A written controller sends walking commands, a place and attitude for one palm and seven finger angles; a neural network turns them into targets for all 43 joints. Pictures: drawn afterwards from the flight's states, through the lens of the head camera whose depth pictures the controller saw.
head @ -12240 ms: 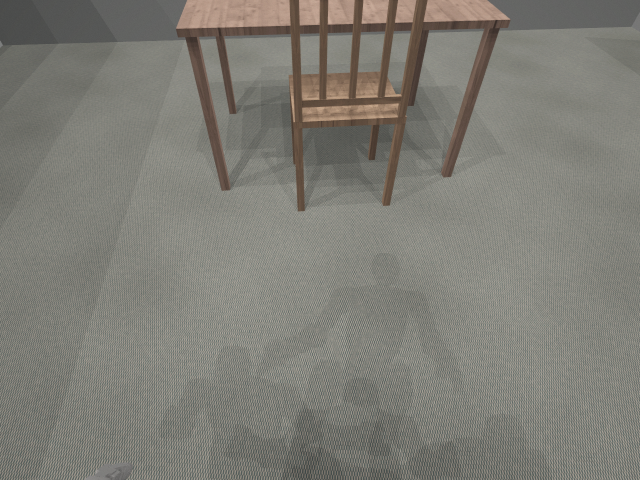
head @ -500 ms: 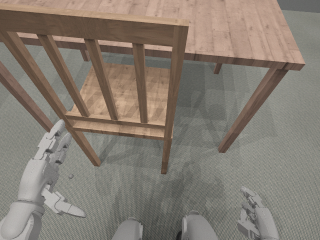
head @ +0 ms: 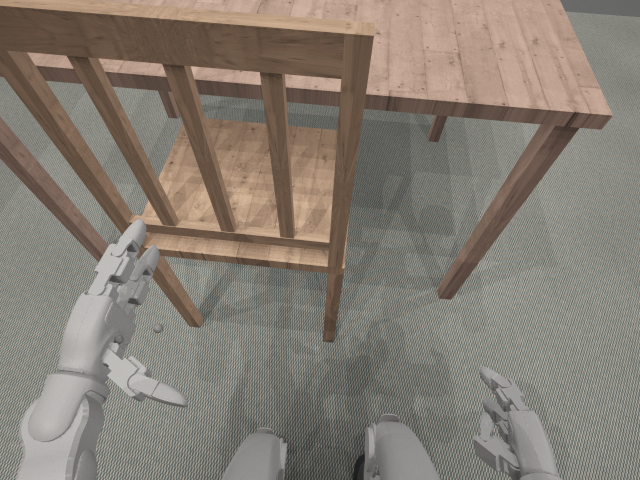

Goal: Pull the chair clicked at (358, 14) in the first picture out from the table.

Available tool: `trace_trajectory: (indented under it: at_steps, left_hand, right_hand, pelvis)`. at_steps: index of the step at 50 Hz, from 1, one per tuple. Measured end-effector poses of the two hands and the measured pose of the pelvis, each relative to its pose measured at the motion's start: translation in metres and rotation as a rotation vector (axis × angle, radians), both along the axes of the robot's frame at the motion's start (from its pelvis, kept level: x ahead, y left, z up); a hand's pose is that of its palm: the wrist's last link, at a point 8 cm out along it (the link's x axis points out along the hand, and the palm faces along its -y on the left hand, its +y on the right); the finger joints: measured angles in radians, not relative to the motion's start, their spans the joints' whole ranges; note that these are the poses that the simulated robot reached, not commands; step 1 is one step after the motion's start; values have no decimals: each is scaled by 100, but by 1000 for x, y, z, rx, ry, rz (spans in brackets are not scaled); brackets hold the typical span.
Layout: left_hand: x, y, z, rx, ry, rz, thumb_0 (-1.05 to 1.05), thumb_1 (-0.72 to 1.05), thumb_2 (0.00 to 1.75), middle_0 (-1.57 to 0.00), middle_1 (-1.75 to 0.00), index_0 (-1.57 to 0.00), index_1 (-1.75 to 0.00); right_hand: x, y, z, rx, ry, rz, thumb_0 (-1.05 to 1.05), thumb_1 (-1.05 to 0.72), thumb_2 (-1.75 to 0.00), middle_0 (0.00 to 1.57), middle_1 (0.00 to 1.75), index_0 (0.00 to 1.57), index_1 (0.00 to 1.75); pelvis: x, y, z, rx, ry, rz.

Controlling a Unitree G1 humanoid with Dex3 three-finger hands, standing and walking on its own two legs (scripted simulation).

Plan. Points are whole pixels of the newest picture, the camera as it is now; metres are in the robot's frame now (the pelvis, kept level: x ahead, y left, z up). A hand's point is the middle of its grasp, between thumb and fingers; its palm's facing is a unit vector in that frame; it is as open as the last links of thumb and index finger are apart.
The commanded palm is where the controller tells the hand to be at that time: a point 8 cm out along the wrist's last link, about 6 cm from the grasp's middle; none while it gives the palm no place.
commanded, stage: aim the fingers beside a spindle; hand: left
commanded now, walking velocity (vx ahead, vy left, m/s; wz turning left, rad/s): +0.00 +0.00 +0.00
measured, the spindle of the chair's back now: (208, 164) +0.53 +0.19 +0.04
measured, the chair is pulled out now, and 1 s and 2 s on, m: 0.00 0.00 0.00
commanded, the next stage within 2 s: push the fingers through the gap in 1.66 s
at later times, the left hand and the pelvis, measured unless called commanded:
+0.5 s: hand (183, 293) +0.33 +0.18 +0.03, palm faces -0.09 -0.99 -0.05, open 16.9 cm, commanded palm +0.31 +0.24 +0.03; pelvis +0.00 +0.01 -0.01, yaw +0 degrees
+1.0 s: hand (203, 266) +0.37 +0.17 +0.01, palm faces -0.08 -1.00 -0.05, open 16.9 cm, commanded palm +0.35 +0.23 +0.01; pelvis -0.01 +0.00 -0.02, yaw +0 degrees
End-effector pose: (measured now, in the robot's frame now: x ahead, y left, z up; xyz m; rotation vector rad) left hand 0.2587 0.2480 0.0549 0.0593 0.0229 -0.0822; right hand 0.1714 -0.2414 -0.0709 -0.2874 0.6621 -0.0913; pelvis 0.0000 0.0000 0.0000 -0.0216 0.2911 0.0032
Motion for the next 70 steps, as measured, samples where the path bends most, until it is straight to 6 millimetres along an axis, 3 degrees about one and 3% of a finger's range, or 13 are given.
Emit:
trace_trajectory:
  at_steps: [35,55,63,70]
  left_hand:
    - [64,-12,-28,-9,1,3,-2,-50,30,-6,-8,-6,-8]
    - [108,-21,-43,-3,-4,10,-2,-50,30,-6,-8,-6,-8]
    - [105,-21,-45,-4,1,5,-2,-50,30,-6,-8,-6,-8]
    - [99,-16,-44,-7,-14,19,-2,-50,30,-6,-8,-6,-8]
  right_hand:
    - [-14,3,-30,9,126,-2,1,-90,-90,21,30,20,30]
    - [-54,-10,-53,-3,255,-56,1,-91,-90,21,30,20,30]
    - [-66,-11,-55,8,291,-80,1,-91,-90,21,30,20,30]
    - [-64,-10,-53,-2,285,-74,1,-91,-90,21,30,20,30]
  pelvis:
    - [0,5,-12,10,72,-7]
    - [-9,4,-23,19,108,-15]
    - [-10,5,-22,24,108,-24]
    - [-11,6,-22,19,103,-21]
